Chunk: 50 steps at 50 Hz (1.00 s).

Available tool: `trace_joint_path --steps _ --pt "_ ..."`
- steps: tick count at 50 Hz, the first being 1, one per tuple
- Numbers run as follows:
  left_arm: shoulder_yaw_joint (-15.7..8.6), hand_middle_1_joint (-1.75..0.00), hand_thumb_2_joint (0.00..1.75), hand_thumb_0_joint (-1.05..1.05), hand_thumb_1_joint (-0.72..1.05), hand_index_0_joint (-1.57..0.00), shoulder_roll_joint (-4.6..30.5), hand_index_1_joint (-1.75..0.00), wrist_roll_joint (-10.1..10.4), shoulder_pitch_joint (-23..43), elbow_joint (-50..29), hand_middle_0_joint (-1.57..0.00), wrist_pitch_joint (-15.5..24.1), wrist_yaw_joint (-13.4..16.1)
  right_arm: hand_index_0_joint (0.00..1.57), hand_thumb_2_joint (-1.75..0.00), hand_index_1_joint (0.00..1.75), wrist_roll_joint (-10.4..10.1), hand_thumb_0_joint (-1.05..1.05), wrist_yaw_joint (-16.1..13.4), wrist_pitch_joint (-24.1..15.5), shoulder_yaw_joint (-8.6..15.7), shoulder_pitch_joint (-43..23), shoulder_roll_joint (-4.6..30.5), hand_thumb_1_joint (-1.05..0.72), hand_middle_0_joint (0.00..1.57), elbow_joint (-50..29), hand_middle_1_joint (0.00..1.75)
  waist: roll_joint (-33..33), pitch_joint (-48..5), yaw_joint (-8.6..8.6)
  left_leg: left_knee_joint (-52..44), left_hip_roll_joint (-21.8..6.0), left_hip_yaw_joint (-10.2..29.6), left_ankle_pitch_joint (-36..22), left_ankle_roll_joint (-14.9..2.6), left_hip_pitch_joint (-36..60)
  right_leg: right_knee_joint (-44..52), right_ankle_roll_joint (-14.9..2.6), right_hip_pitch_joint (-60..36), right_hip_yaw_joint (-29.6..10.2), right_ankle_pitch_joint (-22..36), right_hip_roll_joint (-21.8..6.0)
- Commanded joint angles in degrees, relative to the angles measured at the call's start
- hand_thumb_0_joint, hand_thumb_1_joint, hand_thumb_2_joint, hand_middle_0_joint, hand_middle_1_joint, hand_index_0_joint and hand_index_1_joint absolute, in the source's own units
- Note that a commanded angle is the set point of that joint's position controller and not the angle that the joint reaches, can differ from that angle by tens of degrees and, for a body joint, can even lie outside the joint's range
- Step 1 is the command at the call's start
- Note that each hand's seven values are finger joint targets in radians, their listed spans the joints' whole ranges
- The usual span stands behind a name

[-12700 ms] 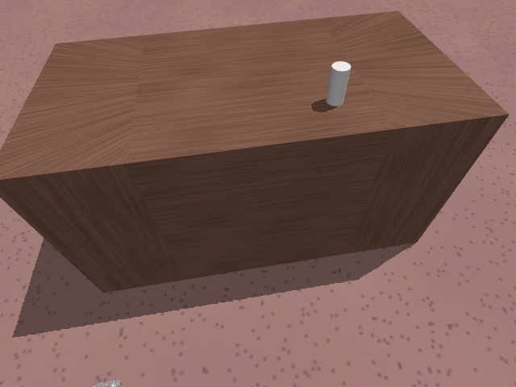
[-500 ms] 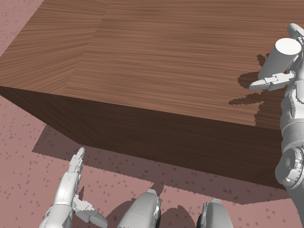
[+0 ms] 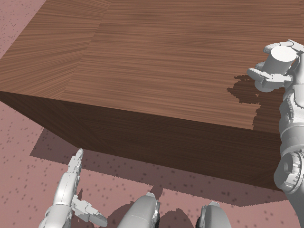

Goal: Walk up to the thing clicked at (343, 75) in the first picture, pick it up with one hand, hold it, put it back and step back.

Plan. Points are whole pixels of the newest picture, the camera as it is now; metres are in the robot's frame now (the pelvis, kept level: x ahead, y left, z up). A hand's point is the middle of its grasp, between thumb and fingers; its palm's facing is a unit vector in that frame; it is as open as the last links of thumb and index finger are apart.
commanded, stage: settle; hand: right
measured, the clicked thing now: (273, 70) +0.51 -0.19 +0.06
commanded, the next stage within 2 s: lift in 1.02 s
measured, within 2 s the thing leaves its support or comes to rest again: leaves its support in 0.24 s
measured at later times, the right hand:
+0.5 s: hand (280, 52) +0.52 -0.18 +0.11, palm faces +0.12 +0.99 +0.00, open 6.9 cm
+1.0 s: hand (285, 42) +0.52 -0.18 +0.14, palm faces +0.12 +0.99 +0.00, open 6.9 cm
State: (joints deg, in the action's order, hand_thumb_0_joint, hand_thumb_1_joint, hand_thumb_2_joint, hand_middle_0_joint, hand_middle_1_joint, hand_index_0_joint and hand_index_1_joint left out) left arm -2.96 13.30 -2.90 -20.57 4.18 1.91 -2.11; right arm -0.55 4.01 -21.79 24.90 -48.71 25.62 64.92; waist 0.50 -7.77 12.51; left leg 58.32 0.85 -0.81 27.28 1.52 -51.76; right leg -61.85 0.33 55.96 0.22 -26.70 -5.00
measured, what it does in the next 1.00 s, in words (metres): stands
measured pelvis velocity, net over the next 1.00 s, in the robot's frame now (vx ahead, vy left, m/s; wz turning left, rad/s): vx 0.00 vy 0.00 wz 0.00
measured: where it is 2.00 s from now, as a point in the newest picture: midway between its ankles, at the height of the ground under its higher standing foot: outside the picture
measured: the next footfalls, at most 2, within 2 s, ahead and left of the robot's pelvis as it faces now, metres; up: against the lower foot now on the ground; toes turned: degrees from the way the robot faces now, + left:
none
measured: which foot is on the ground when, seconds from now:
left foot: down 0.00-1.00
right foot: down 0.00-1.00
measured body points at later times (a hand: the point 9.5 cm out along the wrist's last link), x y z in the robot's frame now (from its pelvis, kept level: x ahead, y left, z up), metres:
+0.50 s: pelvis +0.00 +0.00 +0.01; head +0.10 -0.03 +0.45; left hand +0.15 +0.27 -0.01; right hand +0.51 -0.24 +0.11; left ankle +0.00 +0.14 -0.66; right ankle +0.02 -0.12 -0.66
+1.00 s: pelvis +0.00 +0.00 +0.03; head +0.10 -0.02 +0.47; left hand +0.15 +0.27 -0.01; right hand +0.51 -0.23 +0.14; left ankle +0.00 +0.14 -0.66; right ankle +0.02 -0.12 -0.66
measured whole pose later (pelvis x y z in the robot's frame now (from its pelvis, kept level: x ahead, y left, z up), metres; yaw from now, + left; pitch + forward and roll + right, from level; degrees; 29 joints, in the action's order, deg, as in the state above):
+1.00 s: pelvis +0.00 +0.00 +0.03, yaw +0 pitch +17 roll +2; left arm -2.2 13.2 -1.6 -18.6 13.0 3.5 -0.2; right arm -1.8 4.9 -14.6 23.2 -53.3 26.3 64.9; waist 0.9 -6.5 10.6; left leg 50.2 0.4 0.0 24.1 1.6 -43.1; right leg -53.1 0.3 46.7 1.4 -23.4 -4.4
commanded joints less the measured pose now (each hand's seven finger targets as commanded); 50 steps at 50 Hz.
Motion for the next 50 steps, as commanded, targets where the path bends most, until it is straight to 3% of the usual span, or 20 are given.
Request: trace_joint_path --steps 1,3,7,9,12,15,16,18,20,21,23,24,26,29,31,34,37,40,48,50 --pt "-4.32 -0.06 0.04 0.00 -0.53 -0.05 7.87 -0.05 -0.10 -1.56 -7.50 -0.04 3.11 0.91 1.42 -1.06 1.29 -1.07 0.00 0.18 -3.65 -1.04 -26.73 9.20 -0.36 1.42 -9.33 1.29 8.75 -24.35 1.05 -5.61 1.94 -0.71 -19.80 -1.84 5.47 5.88 -1.24 -20.45 -1.63 19.02 2.27" --pt "-6.91 -0.06 0.06 0.00 -0.57 -0.06 11.11 -0.06 -0.04 0.57 -13.01 -0.06 3.46 1.33 1.38 -1.18 1.37 -0.53 0.00 -0.46 -4.29 2.60 -27.95 15.76 -0.42 1.37 -12.41 1.37 7.72 -31.88 0.77 -5.74 1.94 -0.90 -21.38 -1.52 9.58 5.31 -1.30 -23.49 -1.80 20.38 2.17" --pt "-4.35 -0.06 0.07 0.00 -0.57 -0.05 7.97 -0.07 0.24 -3.34 -8.15 -0.06 2.83 0.79 1.39 -1.31 1.43 -0.87 0.00 0.53 -2.97 -0.41 -25.93 11.33 -0.49 1.38 -10.32 1.43 8.73 -28.07 0.34 -5.75 2.03 -1.04 -22.99 -1.58 8.70 5.50 -1.09 -22.77 -1.49 22.66 2.59" --pt "-6.94 -0.06 0.06 0.00 -0.57 -0.05 11.38 -0.06 0.21 2.25 -12.25 -0.06 3.20 1.35 1.43 -1.33 1.46 -0.68 0.00 -0.22 -3.67 2.34 -32.39 17.54 -0.50 1.41 -18.72 1.46 11.69 -37.32 -0.64 -5.01 1.80 -0.99 -25.80 -1.66 11.01 5.15 -0.88 -28.40 -1.86 27.65 2.21" --pt "-4.45 -0.06 0.06 0.00 -0.56 -0.05 8.00 -0.07 0.15 -3.33 -4.35 -0.06 2.39 0.89 1.44 -1.34 1.47 -1.21 0.00 0.28 -1.92 -2.38 -26.84 8.64 -0.51 1.43 -10.01 1.47 10.80 -26.24 0.08 -5.90 2.38 -1.93 -21.37 -2.27 6.57 7.22 -0.20 -25.92 -2.02 26.21 2.07" --pt "-5.95 -0.06 0.06 0.00 -0.55 -0.05 11.30 -0.06 0.30 4.62 -12.38 -0.05 2.98 1.85 1.45 -1.26 1.43 -0.79 0.00 -1.00 -3.13 2.32 -36.43 18.71 -0.40 1.43 -21.16 1.43 11.84 -37.38 -1.10 -7.00 2.15 -1.56 -22.89 -2.19 12.06 7.97 -0.37 -31.09 -1.98 26.08 1.86" --pt "-5.40 -0.06 0.06 0.00 -0.54 -0.05 9.97 -0.06 0.22 0.12 -8.29 -0.05 2.53 1.62 1.45 -1.26 1.43 -1.08 0.00 -0.49 -2.32 -1.18 -32.87 13.19 -0.40 1.43 -16.55 1.43 12.54 -33.05 -0.36 -7.18 2.21 -1.75 -22.38 -2.29 11.05 8.58 -0.27 -30.35 -1.65 25.59 2.01" --pt "-5.03 -0.06 0.06 0.00 -0.55 -0.05 8.67 -0.06 0.70 -5.03 -2.29 -0.05 1.97 1.41 1.44 -1.29 1.45 -1.20 0.00 0.04 -0.15 -1.34 -22.33 9.67 -0.44 1.42 -6.13 1.44 7.26 -22.16 0.02 -8.72 2.40 -1.94 -21.37 -1.86 8.88 9.40 -0.60 -25.66 -1.52 23.87 2.32" --pt "-5.72 -0.06 0.05 0.00 -0.54 -0.06 10.50 -0.06 0.63 3.10 -10.19 -0.05 2.93 1.80 1.44 -1.27 1.43 -1.14 0.00 -0.83 -1.62 1.93 -33.17 16.71 -0.42 1.43 -17.14 1.43 7.88 -32.31 -0.64 -8.57 1.95 -1.11 -24.62 -1.61 13.83 9.07 -0.95 -28.22 -1.47 25.29 2.38" --pt "-5.03 -0.06 0.05 0.00 -0.54 -0.05 10.01 -0.06 0.37 3.04 -9.78 -0.05 3.01 1.83 1.45 -1.28 1.44 -1.13 0.00 -0.66 -1.41 0.98 -33.35 15.42 -0.41 1.43 -16.14 1.44 8.73 -33.19 -0.80 -8.65 1.96 -1.18 -25.09 -1.70 14.10 9.05 -0.90 -29.80 -1.18 26.09 2.32" --pt "-4.81 -0.06 0.05 0.00 -0.54 -0.05 8.30 -0.06 0.63 -3.88 -2.11 -0.05 2.52 1.43 1.45 -1.30 1.46 -1.47 0.00 0.56 0.30 -2.49 -27.07 9.05 -0.43 1.43 -8.32 1.45 7.56 -23.21 0.40 -9.06 2.00 -1.29 -24.00 -1.58 10.08 9.28 -0.99 -26.29 -0.91 24.87 2.44" --pt "-5.04 -0.06 0.05 0.00 -0.54 -0.05 8.62 -0.06 0.97 -3.81 -1.05 -0.05 2.54 1.53 1.44 -1.28 1.44 -1.69 0.00 0.65 0.77 -0.88 -25.24 10.22 -0.44 1.42 -6.83 1.44 6.43 -21.18 0.25 -9.49 2.01 -1.34 -23.64 -1.66 9.40 9.68 -0.95 -25.98 -1.14 25.41 2.40" --pt "-5.38 -0.06 0.05 0.00 -0.55 -0.05 10.21 -0.06 0.78 4.06 -8.61 -0.05 3.53 1.84 1.45 -1.31 1.46 -1.08 0.00 -0.02 -0.35 1.32 -34.05 16.62 -0.44 1.43 -15.92 1.46 7.63 -30.65 -0.93 -9.80 1.74 -0.80 -24.66 -1.54 13.62 9.93 -1.11 -29.52 -1.07 25.40 2.33" --pt "-3.91 -0.06 0.05 0.00 -0.54 -0.05 7.99 -0.06 1.09 -1.51 -3.16 -0.05 3.26 1.53 1.44 -1.32 1.46 -1.87 0.00 1.30 1.01 -2.53 -30.16 10.03 -0.47 1.42 -11.30 1.46 6.89 -24.95 -0.47 -10.52 1.82 -1.00 -23.01 -1.65 12.51 11.01 -1.10 -27.29 -0.82 22.24 2.63" --pt "-5.18 -0.06 0.06 0.00 -0.55 -0.05 9.61 -0.06 1.11 1.38 -4.91 -0.05 3.72 1.96 1.45 -1.34 1.48 -1.62 0.00 0.68 0.95 1.09 -32.48 16.05 -0.47 1.43 -14.15 1.48 7.37 -28.84 -1.25 -10.79 1.60 -0.58 -25.36 -1.29 14.32 10.55 -1.27 -29.17 -0.55 24.55 2.75" --pt "-4.42 -0.06 0.05 0.00 -0.55 -0.05 8.49 -0.06 1.15 -0.86 -2.52 -0.05 3.64 1.91 1.44 -1.34 1.48 -1.90 0.00 1.08 1.80 -1.98 -31.26 11.64 -0.47 1.42 -12.36 1.48 6.02 -25.77 -0.80 -11.60 1.43 -0.45 -25.27 -1.14 15.71 11.08 -1.49 -27.17 -0.10 22.14 3.09" --pt "-4.56 -0.06 0.05 0.00 -0.55 -0.05 9.41 -0.06 1.47 3.39 -5.75 -0.05 4.26 2.35 1.42 -1.32 1.46 -1.93 0.00 0.44 1.55 0.57 -35.19 16.31 -0.48 1.41 -17.03 1.46 7.06 -29.59 -1.92 -12.01 1.37 -0.33 -24.49 -1.35 17.04 12.06 -1.29 -29.39 -0.24 22.20 2.98" --pt "-3.34 -0.05 0.05 0.00 -0.55 -0.05 7.93 -0.06 1.34 0.62 -1.29 -0.05 4.21 2.20 1.42 -1.33 1.47 -2.08 0.00 0.82 2.29 -1.76 -32.46 12.06 -0.50 1.40 -13.54 1.47 6.82 -26.19 -1.61 -12.25 1.55 -0.66 -23.87 -1.48 15.37 12.68 -1.15 -29.10 -0.38 22.35 2.94" --pt "-4.61 -0.05 0.06 0.00 -0.56 -0.04 9.85 -0.06 1.38 4.87 -3.88 -0.05 5.23 3.14 1.43 -1.39 1.51 -2.24 0.00 0.69 2.28 -0.77 -35.78 15.07 -0.50 1.41 -16.00 1.51 6.98 -30.09 -1.43 -13.60 1.48 -0.87 -24.49 -1.49 17.43 13.89 -1.10 -33.33 -0.49 23.71 2.84" --pt "-3.98 -0.05 0.06 0.00 -0.55 -0.04 8.76 -0.06 1.33 0.10 1.65 -0.05 4.94 3.06 1.43 -1.40 1.51 -2.49 0.00 1.03 3.08 -1.65 -32.96 13.31 -0.52 1.41 -12.50 1.51 5.52 -25.75 -1.59 -13.69 1.40 -0.79 -26.69 -1.18 17.99 13.52 -1.32 -30.47 -0.06 24.39 3.08"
